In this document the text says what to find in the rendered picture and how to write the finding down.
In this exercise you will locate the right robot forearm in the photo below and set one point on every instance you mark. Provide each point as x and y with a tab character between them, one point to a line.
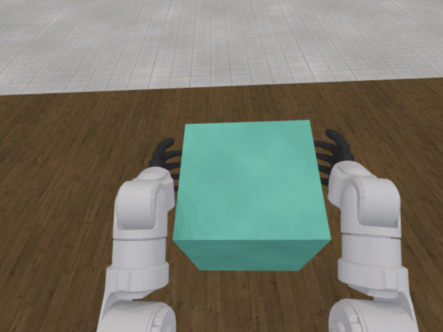
370	215

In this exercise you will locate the robot left hand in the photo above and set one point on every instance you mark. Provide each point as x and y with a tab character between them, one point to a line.
159	158

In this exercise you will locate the robot left upper arm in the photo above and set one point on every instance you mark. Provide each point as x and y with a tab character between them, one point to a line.
138	316

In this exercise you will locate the left robot forearm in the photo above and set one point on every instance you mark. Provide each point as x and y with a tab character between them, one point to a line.
140	227

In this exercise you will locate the robot right upper arm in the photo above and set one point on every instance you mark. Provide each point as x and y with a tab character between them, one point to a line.
360	315

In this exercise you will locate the robot right hand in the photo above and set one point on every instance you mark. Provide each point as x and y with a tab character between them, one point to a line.
341	152

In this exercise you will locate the carton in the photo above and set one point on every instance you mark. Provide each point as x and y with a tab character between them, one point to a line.
250	196

